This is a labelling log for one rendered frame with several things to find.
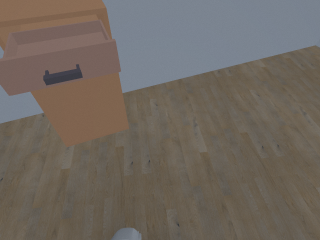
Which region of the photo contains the cabinet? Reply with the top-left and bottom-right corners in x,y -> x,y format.
0,0 -> 129,147

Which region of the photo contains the robot left thigh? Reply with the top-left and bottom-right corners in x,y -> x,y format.
111,227 -> 142,240

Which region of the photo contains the handle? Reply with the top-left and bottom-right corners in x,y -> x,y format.
43,64 -> 83,85

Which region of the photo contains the drawer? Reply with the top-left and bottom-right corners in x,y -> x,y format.
0,19 -> 121,96

